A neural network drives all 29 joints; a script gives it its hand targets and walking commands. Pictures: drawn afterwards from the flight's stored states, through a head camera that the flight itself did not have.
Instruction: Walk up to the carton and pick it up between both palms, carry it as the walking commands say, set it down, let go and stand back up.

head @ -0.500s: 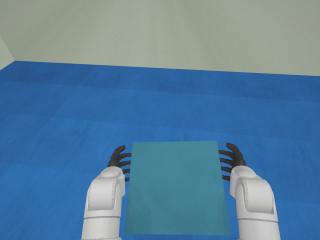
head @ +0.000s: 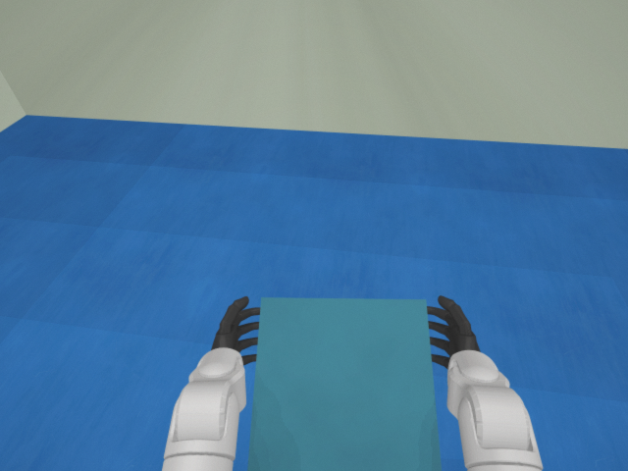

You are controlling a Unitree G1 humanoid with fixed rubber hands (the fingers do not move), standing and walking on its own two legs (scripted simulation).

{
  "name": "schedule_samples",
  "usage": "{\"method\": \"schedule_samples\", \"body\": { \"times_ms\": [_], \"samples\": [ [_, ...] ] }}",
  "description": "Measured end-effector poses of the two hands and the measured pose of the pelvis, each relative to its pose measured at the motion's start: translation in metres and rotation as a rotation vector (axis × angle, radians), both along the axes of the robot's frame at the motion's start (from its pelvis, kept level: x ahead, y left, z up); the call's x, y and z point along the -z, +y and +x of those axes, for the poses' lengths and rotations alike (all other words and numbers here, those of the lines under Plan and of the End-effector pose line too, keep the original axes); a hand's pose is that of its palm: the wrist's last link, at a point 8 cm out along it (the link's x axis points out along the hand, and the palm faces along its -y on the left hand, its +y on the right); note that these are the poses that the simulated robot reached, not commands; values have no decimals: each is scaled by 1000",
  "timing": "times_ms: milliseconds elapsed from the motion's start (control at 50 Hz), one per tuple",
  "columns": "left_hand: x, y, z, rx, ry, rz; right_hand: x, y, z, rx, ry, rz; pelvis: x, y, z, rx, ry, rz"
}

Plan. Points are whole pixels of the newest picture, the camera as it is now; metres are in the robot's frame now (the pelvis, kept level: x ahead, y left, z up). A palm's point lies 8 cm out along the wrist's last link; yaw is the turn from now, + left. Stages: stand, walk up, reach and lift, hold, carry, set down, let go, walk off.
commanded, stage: carry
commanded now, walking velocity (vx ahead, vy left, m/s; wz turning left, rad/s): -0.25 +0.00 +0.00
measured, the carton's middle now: (341, 385) +0.29 +0.00 -0.07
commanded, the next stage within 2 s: none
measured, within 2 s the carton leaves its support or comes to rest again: neither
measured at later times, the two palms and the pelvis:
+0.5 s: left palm (207, 419) +0.19 +0.15 +0.06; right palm (476, 412) +0.20 -0.14 +0.06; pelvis -0.10 +0.00 -0.02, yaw +0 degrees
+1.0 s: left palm out of the picture +0.06 +0.12 +0.07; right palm out of the picture +0.07 -0.16 +0.07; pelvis -0.23 -0.02 -0.01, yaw -1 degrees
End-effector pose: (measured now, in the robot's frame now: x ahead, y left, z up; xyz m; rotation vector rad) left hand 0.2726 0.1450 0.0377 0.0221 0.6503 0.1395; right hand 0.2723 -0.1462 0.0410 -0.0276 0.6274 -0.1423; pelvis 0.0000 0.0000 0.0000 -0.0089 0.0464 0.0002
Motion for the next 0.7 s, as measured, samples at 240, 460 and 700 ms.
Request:
{"method": "schedule_samples", "body": {
  "times_ms": [240,460,700],
  "samples": [
    [-34,4,-40,-27,44,-22,-38,6,-36,53,37,28,13,8,-30,15,-2,9],
    [-26,2,-81,-109,144,13,-25,10,-68,62,134,18,18,0,-84,-4,-17,20],
    [-21,7,-121,-60,166,-27,-31,15,-125,146,152,4,7,17,-145,14,4,-22]
  ]
}}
